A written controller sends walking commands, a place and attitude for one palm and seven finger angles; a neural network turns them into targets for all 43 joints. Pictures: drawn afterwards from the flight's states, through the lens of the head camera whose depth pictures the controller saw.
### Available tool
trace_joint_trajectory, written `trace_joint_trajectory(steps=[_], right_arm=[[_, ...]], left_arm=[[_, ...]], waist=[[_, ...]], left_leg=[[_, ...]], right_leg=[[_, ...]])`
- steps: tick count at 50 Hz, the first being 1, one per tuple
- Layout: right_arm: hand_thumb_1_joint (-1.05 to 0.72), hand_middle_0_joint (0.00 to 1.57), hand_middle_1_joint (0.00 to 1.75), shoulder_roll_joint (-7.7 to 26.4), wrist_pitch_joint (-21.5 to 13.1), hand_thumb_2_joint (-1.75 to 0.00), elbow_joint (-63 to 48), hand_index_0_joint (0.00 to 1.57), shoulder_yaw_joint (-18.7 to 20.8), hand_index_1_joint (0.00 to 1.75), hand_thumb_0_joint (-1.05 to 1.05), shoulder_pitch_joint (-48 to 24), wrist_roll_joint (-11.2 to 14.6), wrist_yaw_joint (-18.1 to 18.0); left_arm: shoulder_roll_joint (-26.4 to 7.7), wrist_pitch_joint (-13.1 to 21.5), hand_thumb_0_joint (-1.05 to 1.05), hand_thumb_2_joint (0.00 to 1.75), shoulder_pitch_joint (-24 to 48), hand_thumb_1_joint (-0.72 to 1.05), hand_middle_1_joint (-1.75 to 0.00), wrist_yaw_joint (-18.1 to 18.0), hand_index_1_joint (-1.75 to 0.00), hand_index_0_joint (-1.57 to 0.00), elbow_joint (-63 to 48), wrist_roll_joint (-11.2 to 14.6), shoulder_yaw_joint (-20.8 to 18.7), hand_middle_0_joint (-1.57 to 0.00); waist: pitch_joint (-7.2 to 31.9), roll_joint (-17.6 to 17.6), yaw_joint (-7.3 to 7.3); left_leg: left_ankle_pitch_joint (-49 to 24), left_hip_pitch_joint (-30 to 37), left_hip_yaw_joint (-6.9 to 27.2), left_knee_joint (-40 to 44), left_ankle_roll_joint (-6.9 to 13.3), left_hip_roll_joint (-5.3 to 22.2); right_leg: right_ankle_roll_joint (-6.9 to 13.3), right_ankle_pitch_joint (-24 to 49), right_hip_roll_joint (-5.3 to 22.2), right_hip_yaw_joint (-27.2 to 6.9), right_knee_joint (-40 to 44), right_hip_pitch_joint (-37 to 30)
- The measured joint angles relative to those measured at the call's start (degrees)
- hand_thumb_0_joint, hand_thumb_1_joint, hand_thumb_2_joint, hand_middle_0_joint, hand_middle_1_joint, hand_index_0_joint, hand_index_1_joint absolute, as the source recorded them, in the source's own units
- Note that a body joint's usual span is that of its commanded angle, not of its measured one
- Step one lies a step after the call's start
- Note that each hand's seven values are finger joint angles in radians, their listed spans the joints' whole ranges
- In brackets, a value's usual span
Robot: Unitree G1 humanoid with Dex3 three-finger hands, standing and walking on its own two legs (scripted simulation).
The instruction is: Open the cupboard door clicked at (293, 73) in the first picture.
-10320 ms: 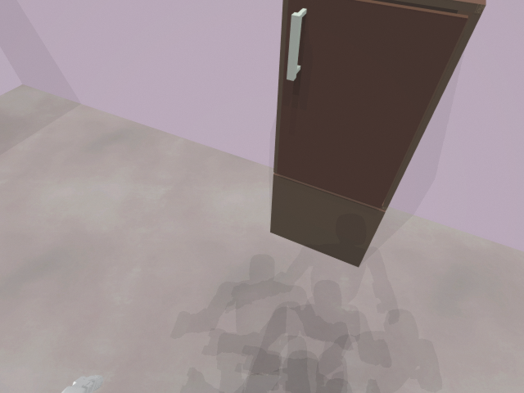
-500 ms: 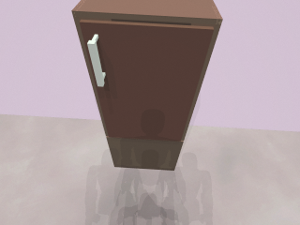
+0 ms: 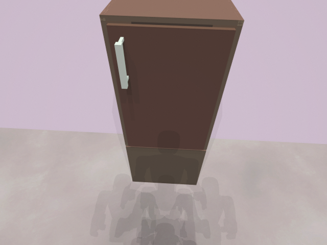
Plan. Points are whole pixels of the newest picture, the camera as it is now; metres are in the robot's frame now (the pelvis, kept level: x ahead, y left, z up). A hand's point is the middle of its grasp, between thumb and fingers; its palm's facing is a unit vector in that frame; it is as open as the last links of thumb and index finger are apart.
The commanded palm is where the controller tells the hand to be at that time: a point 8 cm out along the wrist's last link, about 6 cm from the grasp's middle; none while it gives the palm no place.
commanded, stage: come to a stop and stand still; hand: left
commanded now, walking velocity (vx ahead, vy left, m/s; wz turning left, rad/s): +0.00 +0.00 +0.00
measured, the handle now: (123, 63) +0.61 +0.17 +0.15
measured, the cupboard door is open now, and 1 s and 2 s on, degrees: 0 0 0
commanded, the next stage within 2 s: look again from close up in 0.20 s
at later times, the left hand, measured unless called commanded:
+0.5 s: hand out of the picture -0.02 +0.16 -0.17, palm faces +0.02 -0.99 -0.16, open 7.4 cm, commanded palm none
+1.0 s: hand out of the picture +0.11 +0.17 -0.12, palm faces +0.18 -0.96 -0.19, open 7.4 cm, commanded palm +0.12 +0.21 -0.05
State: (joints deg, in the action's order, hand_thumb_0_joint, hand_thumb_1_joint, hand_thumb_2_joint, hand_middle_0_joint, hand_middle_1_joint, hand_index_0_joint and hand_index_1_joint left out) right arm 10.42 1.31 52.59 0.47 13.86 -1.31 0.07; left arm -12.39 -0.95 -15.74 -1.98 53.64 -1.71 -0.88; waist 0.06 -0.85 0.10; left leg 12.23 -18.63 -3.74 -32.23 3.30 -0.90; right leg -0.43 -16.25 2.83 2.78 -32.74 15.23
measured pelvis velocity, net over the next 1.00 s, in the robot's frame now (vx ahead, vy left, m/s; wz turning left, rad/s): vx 0.02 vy -0.02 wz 0.00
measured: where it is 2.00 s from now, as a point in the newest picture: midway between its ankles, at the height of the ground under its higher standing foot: outside the picture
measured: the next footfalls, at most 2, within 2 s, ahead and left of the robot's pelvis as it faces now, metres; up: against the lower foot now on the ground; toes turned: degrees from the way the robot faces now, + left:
none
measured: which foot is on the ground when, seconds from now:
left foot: down 0.00-1.00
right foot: down 0.00-1.00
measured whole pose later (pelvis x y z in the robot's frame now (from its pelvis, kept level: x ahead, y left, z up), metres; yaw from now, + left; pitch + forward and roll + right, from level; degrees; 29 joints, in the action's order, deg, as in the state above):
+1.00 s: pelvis +0.02 -0.02 +0.01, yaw +0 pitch -1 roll +0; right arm 10.2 -6.2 54.4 -1.0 18.5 1.9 -2.6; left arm -9.8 -2.5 -25.6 -4.2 30.6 4.8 -1.6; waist -0.9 0.8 -0.1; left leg 11.8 -15.3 -3.3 -28.1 1.7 -0.6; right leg 0.1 -15.9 1.4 1.6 -29.5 12.4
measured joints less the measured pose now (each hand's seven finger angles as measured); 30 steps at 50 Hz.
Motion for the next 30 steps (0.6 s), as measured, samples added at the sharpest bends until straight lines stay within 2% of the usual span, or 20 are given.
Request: trace_joint_trajectory(steps=[14,30], right_arm=[[-0.91,0.20,0.30,0.1,-0.5,-0.90,5.1,0.20,-0.3,0.29,0.00,3.9,0.4,-0.1],[-0.91,0.20,0.30,-1.7,-1.6,-0.90,9.0,0.20,-0.6,0.29,0.01,2.7,0.8,-0.7]], left_arm=[[2.0,0.3,0.01,0.89,-5.5,0.91,-0.30,0.5,-0.30,-0.20,4.9,0.3,1.1,-0.20],[3.7,1.8,0.00,0.89,-3.8,0.91,-0.30,0.2,-0.30,-0.20,8.1,0.6,1.6,-0.20]], waist=[[-0.1,1.4,0.14],[-0.5,1.9,0.11]], left_leg=[[-2.3,-0.1,0.3,3.3,-0.1,-0.4],[-2.4,1.7,0.3,5.1,-0.8,0.2]], right_leg=[[-0.4,2.2,-0.7,-1.2,2.7,0.3],[-0.4,2.6,-1.3,-1.3,4.9,-1.5]])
